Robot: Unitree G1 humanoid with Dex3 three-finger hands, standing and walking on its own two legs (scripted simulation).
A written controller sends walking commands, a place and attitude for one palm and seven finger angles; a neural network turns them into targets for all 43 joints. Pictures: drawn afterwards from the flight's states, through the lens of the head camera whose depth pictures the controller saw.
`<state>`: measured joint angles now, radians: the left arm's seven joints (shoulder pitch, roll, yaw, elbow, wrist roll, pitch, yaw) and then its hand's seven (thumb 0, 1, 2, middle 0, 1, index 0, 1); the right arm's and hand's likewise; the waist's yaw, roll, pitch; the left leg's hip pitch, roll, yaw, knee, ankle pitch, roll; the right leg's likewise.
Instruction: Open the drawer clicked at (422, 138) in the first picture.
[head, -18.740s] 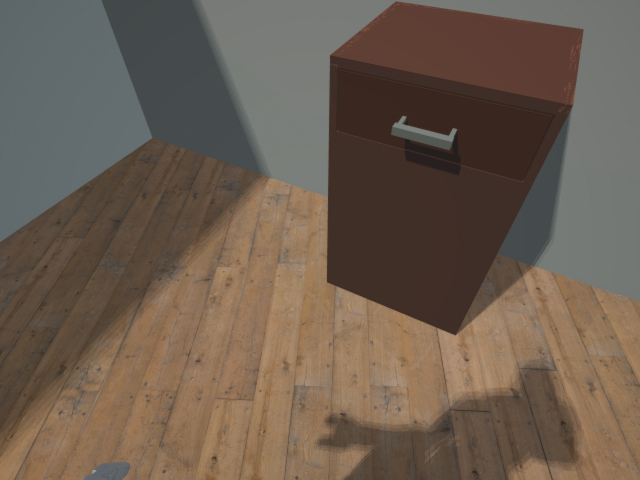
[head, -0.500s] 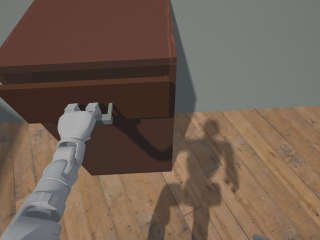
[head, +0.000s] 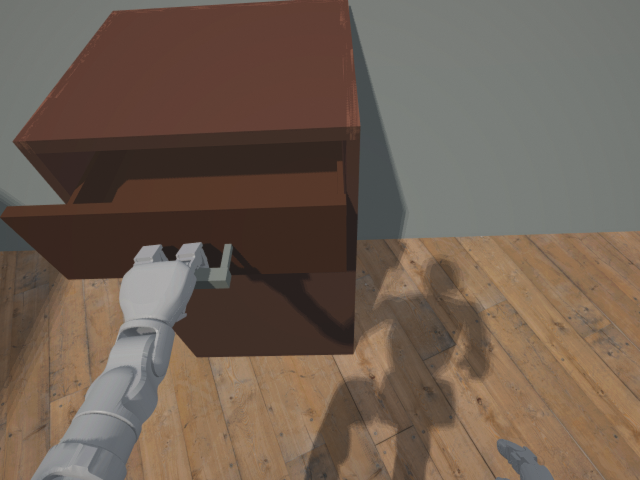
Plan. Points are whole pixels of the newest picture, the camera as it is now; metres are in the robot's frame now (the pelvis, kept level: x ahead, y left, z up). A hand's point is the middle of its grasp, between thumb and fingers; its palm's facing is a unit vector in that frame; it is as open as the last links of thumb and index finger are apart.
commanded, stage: pull the drawer open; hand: left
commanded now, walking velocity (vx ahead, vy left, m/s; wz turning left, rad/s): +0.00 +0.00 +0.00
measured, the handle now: (184, 266) +0.39 +0.22 +0.02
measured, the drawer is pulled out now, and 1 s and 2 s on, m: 0.12 0.25 0.30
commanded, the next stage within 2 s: open the thumb to release the handle in 1.92 s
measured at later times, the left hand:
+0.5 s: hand (164, 354) +0.27 +0.22 +0.00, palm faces -0.01 -0.08 -1.00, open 5.6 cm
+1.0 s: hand (153, 397) +0.22 +0.22 +0.00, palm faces -0.01 -0.09 -1.00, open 5.6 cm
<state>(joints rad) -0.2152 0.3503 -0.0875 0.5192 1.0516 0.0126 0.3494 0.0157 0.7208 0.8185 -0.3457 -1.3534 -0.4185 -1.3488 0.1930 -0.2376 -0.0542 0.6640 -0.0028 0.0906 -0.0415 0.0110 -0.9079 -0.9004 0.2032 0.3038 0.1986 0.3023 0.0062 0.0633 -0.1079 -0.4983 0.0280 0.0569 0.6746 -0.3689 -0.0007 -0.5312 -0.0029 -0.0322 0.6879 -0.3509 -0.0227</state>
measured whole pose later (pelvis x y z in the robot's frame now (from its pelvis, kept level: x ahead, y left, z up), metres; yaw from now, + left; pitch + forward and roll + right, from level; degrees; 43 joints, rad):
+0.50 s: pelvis +0.00 -0.01 +0.00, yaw +0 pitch +9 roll +1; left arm 0.07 0.34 -0.09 0.25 1.05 0.01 0.37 0.01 0.71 0.81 -0.35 -1.35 -0.42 -1.35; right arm 0.13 -0.23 -0.04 0.65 -0.01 0.06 -0.04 0.01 -0.91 -0.90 0.20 0.30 0.20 0.30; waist 0.04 0.06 -0.09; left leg -0.45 0.03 0.06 0.67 -0.37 -0.01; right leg -0.49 0.00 -0.03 0.70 -0.36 -0.03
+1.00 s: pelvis -0.01 -0.01 +0.00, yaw +0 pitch +8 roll +1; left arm 0.28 0.35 -0.08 0.06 1.05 0.00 0.38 0.01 0.70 0.80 -0.35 -1.35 -0.42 -1.35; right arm 0.09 -0.22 -0.03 0.64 -0.03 0.06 -0.04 0.01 -0.91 -0.90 0.20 0.30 0.20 0.30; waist 0.06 0.05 -0.08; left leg -0.45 0.03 0.06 0.70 -0.38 -0.01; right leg -0.49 0.00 -0.03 0.73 -0.37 -0.03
